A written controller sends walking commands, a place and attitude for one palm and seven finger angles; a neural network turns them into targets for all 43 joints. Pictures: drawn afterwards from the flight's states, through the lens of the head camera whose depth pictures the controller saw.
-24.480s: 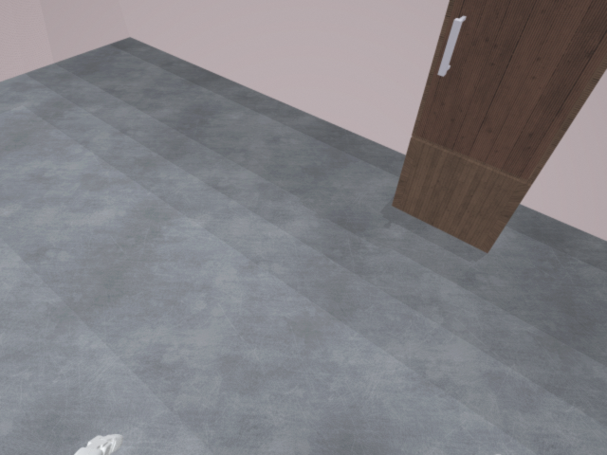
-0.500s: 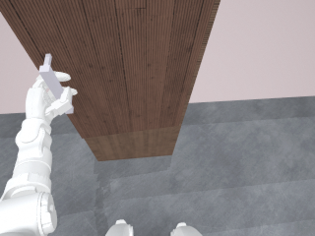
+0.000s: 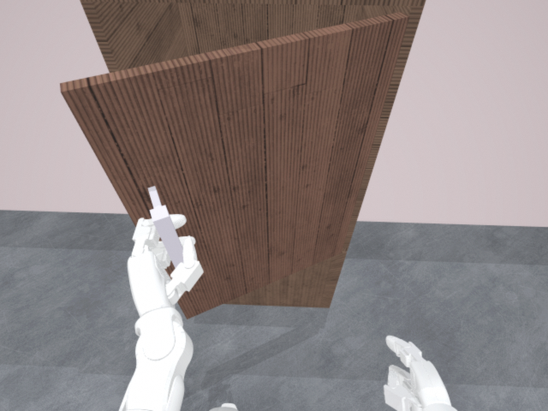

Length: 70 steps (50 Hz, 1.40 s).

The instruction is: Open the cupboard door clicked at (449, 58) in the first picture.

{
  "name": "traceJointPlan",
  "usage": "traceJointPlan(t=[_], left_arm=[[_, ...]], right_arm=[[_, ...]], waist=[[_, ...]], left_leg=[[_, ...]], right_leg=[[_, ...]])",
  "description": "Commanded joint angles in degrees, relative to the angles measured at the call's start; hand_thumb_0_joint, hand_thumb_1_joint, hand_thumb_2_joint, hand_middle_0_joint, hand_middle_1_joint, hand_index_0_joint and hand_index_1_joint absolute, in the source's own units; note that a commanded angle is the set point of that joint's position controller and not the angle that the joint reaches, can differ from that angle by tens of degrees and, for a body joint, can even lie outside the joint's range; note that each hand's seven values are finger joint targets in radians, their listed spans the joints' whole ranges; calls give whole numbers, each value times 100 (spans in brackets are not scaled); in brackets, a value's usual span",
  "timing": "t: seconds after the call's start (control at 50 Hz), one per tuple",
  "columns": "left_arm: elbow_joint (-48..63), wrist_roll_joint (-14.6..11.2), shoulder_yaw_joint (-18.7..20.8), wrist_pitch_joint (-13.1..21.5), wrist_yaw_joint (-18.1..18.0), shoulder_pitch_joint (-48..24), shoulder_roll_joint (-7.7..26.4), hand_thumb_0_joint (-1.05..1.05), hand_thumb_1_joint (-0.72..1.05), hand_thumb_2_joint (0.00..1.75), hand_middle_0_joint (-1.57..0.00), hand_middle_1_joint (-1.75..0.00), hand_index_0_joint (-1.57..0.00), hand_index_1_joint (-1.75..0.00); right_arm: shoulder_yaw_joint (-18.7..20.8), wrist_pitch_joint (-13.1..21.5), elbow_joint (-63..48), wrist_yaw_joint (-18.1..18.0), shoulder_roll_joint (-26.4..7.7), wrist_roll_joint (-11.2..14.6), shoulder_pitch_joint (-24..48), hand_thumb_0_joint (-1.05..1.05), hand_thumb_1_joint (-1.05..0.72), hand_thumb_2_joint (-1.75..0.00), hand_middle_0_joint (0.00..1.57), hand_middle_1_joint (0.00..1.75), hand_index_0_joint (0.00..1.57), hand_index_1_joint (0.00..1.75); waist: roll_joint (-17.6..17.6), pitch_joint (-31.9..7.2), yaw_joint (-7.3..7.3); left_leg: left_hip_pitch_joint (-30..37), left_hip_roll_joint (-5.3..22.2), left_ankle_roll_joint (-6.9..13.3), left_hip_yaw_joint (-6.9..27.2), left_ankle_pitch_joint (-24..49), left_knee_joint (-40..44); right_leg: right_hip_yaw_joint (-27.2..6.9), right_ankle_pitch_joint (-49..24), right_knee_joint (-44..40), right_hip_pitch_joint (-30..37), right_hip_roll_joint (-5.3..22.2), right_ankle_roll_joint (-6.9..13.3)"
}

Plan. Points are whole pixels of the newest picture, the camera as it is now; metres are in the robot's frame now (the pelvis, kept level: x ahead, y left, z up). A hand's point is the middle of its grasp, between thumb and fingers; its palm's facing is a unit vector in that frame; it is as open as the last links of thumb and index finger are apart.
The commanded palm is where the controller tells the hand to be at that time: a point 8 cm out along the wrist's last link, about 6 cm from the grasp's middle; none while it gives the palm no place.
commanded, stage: pull the door open along its arc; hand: left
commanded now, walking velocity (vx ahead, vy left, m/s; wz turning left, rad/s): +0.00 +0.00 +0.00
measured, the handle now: (171, 237) +0.35 +0.18 +0.06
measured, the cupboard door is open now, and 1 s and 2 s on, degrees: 27 41 45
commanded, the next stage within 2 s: open thumb and fingers to let go in 0.32 s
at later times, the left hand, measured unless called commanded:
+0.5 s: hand (236, 314) +0.24 +0.07 +0.06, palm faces +0.41 -0.91 +0.00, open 5.9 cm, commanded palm +0.19 +0.11 +0.06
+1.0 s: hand (232, 304) +0.25 +0.07 +0.06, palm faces +0.38 -0.92 -0.01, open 13.2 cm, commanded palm +0.20 +0.11 +0.06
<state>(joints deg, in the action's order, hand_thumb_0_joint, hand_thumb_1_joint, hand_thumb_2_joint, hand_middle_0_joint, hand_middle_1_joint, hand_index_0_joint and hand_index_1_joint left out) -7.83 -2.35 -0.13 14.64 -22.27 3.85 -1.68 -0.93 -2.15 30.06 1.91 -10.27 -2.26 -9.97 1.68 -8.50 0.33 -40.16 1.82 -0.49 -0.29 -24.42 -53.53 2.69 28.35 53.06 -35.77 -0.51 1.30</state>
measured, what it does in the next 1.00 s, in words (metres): stands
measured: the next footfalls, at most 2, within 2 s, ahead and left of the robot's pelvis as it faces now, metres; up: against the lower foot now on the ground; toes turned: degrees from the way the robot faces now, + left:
none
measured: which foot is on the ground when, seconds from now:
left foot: down 0.00-1.00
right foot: down 0.00-1.00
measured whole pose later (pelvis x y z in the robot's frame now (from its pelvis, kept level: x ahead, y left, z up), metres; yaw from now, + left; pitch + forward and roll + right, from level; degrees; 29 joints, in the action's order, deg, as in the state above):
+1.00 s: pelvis +0.00 -0.02 +0.00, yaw +2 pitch +9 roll +0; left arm 3.1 4.1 -14.6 12.2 -29.5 17.4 -3.7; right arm -0.9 -0.1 30.1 -0.1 -10.9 -3.7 -11.6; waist 2.6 -7.8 0.4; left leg -39.1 1.4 -1.9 1.9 -24.5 -54.5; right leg 4.8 29.9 55.1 -34.4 -0.3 2.8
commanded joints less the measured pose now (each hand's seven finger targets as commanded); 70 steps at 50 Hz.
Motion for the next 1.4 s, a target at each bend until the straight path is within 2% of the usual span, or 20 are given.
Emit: traceJointPlan(t=[0.0,0.12,0.22,0.32,0.4,0.42,0.46,0.52,0.58,0.64,0.72,0.8,0.84,1.04,1.16,1.2,1.32,1.34,1.36,1.38], left_arm=[[1546,367,-108,243,-447,-276,253,0,90,90,-40,-135,-40,-135],[1985,373,-671,256,-409,355,-153,0,90,90,-40,-135,-40,-135],[2269,434,-1090,314,-481,1128,-432,0,90,90,-40,-135,-40,-135],[2610,716,-1518,365,-557,1675,-646,0,90,90,-40,-135,-40,-135],[2549,799,-1258,421,-729,662,-337,0,90,90,-40,-135,-40,-135],[2450,757,-1195,439,-761,681,-380,0,83,87,-40,-134,-40,-134],[2299,703,-1189,471,-799,434,-403,0,69,81,-38,-133,-38,-133],[2126,636,-1063,460,-755,481,-314,0,48,72,-37,-130,-37,-130],[2225,649,-1167,391,-698,501,-404,0,27,63,-35,-128,-35,-128],[2315,708,-1426,274,-665,430,-582,0,6,54,-34,-126,-34,-126],[2256,729,-1401,197,-681,532,-562,0,-22,42,-32,-123,-32,-123],[2329,684,-1420,151,-713,791,-634,0,-50,30,-30,-120,-30,-120],[2393,688,-1445,145,-726,755,-659,0,-50,30,-30,-120,-30,-120],[2498,776,-1663,17,-853,694,-854,0,-50,30,-22,-70,-22,-70],[2589,735,-1721,-60,-856,874,-946,0,-50,30,-17,-40,-17,-40],[2572,777,-1738,-98,-887,818,-947,0,-50,30,-15,-30,-15,-30],[2540,794,-1726,-131,-966,557,-982,0,-50,30,-15,-30,-15,-30],[2628,1285,-2750,117,176,676,-217,0,-50,30,-15,-30,-15,-30],[2956,1013,-2319,360,829,520,115,0,-50,30,-15,-30,-15,-30],[3074,908,-2193,498,1229,438,381,0,-50,30,-15,-30,-15,-30]], right_arm=[[304,133,-771,-152,-708,-77,17,0,-90,-90,20,30,20,30],[245,187,-862,-224,-593,-99,232,0,-90,-90,20,30,20,30],[225,325,-944,-194,-556,-109,291,0,-90,-90,20,30,20,30],[226,501,-995,-171,-514,-130,328,0,-90,-90,20,30,20,30],[223,586,-832,-249,-541,-174,318,0,-90,-90,20,30,20,30],[233,602,-824,-270,-528,-191,418,0,-90,-90,20,30,20,30],[201,643,-773,-299,-508,-200,463,0,-90,-90,20,30,20,30],[218,638,-743,-342,-496,-192,473,0,-90,-90,20,30,20,30],[226,596,-779,-333,-507,-178,374,0,-90,-90,20,30,20,30],[207,558,-831,-309,-528,-157,307,0,-90,-90,20,30,20,30],[200,527,-863,-309,-543,-164,331,0,-90,-90,20,30,20,30],[198,522,-936,-270,-537,-156,316,0,-90,-90,20,30,20,30],[185,504,-950,-258,-527,-148,333,0,-90,-90,20,30,20,30],[184,513,-1004,-224,-525,-137,406,0,-90,-90,20,30,20,30],[177,541,-1043,-195,-517,-129,409,0,-90,-90,20,30,20,30],[171,541,-1042,-194,-527,-129,446,0,-90,-90,20,30,20,30],[161,574,-1001,-180,-516,-135,526,0,-90,-90,20,30,20,30],[160,587,-895,-109,-784,-32,68,0,-90,-90,20,30,20,30],[203,613,-1063,-133,-704,-18,59,0,-90,-90,20,30,20,30],[196,623,-1092,-184,-735,-11,56,0,-90,-90,20,30,20,30]], waist=[[-446,-1110,-82],[-336,-861,-51],[-616,-772,-51],[-624,-739,-50],[-714,-448,-204],[-646,-453,-122],[-691,-457,-146],[-891,-670,-77],[-698,-950,-39],[-604,-966,-126],[-737,-786,-124],[-660,-930,-33],[-540,-850,-45],[-302,-907,-29],[-558,-886,-28],[-410,-773,-10],[-431,-785,-33],[-702,-370,-580],[-550,-706,-333],[-362,-934,-283]], left_leg=[[1034,-178,116,49,1503,621],[1059,-205,116,47,1312,654],[919,-236,121,81,1185,596],[826,-266,142,106,1112,458],[655,-273,142,176,820,257],[618,-294,130,162,690,225],[526,-312,130,189,543,162],[514,-313,129,190,579,183],[672,-298,133,170,854,274],[822,-280,161,165,1028,337],[812,-260,164,181,1038,355],[854,-265,150,186,1175,394],[842,-266,137,166,1104,387],[958,-242,142,179,1130,403],[953,-235,141,207,1190,398],[903,-236,137,226,1138,404],[869,-238,133,252,868,360],[904,-255,229,226,945,297],[830,-264,255,219,982,287],[886,-283,274,205,1053,272]], right_leg=[[-43,-2286,-877,761,-50,-32],[-145,-2309,-1031,840,45,-62],[-261,-2483,-1095,941,152,-148],[-360,-2403,-1079,858,219,-144],[-518,-1760,-1191,439,262,-152],[-575,-1453,-1242,379,280,-151],[-678,-1116,-1321,284,332,-167],[-796,-1224,-1378,491,381,-196],[-659,-1853,-1179,686,348,-190],[-425,-2235,-1007,647,284,-181],[-323,-2197,-1000,568,236,-164],[-194,-2256,-891,689,165,-102],[-199,-2157,-898,599,171,-107],[-20,-1771,-787,418,50,2],[22,-1878,-777,463,27,-9],[38,-1707,-772,404,15,24],[32,-1242,-791,192,5,26],[-195,-1630,-764,-127,75,-35],[-226,-1837,-691,130,103,-15],[-277,-1999,-629,301,122,0]])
